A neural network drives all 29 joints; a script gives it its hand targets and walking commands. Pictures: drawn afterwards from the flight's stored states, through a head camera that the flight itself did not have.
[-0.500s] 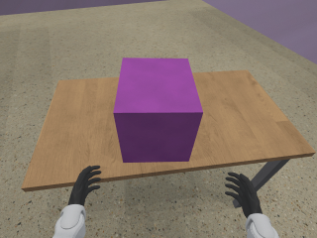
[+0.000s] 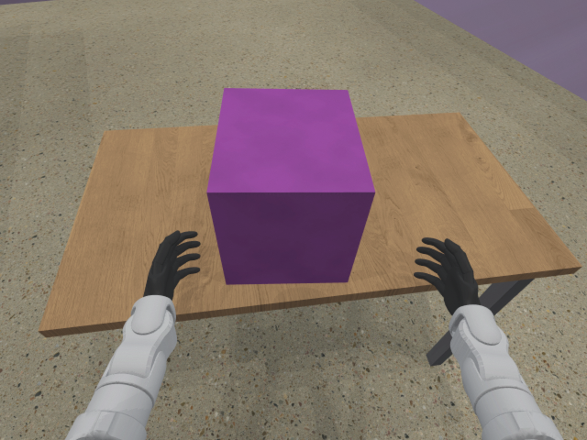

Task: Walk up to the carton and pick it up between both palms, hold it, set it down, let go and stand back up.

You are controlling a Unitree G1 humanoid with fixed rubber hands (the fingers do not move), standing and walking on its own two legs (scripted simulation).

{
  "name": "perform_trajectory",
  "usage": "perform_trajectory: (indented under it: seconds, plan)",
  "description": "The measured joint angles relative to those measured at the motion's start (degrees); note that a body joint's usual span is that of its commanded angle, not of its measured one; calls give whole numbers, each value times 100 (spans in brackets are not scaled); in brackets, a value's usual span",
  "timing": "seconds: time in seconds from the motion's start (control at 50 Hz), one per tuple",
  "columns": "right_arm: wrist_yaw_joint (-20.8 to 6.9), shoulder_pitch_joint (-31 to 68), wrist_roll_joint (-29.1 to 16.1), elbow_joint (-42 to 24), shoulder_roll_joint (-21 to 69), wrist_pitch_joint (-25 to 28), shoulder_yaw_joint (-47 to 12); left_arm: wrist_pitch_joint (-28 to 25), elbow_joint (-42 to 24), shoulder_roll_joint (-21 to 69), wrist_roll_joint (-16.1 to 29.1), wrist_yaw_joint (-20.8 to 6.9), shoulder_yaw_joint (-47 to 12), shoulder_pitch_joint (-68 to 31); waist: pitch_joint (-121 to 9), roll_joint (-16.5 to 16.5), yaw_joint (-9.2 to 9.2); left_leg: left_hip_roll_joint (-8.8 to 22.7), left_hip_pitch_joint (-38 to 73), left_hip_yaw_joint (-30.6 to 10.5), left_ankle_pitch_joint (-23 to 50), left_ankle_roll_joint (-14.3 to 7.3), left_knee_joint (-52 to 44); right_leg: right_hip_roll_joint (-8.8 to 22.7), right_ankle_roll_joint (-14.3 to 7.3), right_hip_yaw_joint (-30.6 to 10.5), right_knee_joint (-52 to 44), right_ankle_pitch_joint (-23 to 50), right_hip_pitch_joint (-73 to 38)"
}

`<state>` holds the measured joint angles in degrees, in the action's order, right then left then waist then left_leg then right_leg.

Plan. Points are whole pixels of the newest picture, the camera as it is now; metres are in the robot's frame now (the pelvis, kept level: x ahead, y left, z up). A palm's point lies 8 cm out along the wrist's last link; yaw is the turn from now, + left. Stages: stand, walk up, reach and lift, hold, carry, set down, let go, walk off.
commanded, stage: reach and lift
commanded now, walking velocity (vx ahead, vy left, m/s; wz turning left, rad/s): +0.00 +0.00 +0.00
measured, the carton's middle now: (287, 187) +0.51 +0.03 +0.02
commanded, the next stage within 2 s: none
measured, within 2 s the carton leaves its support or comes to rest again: neither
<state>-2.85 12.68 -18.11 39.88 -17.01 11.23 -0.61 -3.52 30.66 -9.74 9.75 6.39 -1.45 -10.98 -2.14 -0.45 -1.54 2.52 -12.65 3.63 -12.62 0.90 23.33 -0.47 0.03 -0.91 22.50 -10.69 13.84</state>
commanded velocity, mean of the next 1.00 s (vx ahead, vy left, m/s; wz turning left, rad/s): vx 0.00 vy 0.00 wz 0.00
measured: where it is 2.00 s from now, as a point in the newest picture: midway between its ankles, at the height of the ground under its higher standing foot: outside the picture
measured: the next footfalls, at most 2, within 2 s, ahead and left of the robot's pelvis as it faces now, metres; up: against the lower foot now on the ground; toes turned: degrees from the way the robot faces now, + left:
none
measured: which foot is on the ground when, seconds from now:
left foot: down 0.00-1.00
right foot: down 0.00-1.00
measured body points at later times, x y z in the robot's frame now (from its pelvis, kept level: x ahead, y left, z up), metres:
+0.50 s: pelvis +0.01 -0.01 +0.00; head +0.03 +0.00 +0.45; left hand +0.38 +0.20 +0.09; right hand +0.40 -0.23 +0.09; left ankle -0.01 +0.13 -0.74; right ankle +0.01 -0.12 -0.74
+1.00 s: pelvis +0.01 -0.01 +0.00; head +0.04 +0.00 +0.45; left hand +0.45 +0.20 +0.14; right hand +0.46 -0.23 +0.15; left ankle -0.01 +0.13 -0.74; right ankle +0.01 -0.12 -0.74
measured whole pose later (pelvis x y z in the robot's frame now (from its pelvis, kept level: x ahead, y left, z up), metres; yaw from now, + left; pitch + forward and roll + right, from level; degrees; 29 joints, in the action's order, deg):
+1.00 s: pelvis +0.01 -0.01 +0.00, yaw +1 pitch +12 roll -1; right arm -0.9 51.4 -22.4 54.2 -24.8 -9.3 -2.2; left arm 19.8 43.2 -17.2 12.0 5.1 3.3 -49.2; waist -8.3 0.1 0.0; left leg 2.7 -22.7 1.2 -10.2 1.5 21.3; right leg -1.2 -0.5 0.0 18.8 -7.8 22.6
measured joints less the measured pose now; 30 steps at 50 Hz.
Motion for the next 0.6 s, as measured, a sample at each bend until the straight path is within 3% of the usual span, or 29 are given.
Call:
perform_trajectory:
  seconds: [0.44,0.6]
  plan:
    - [248,1359,-239,-218,-353,-1264,-62,1751,-659,-228,-60,-265,523,-1181,-181,19,99,9,-163,-96,143,43,-281,-42,-38,23,-275,125,149]
    - [245,2109,-255,182,-469,-1613,8,2155,-277,-414,38,-226,593,-2017,-306,26,121,15,-420,-141,163,49,-239,-55,-46,43,-292,168,369]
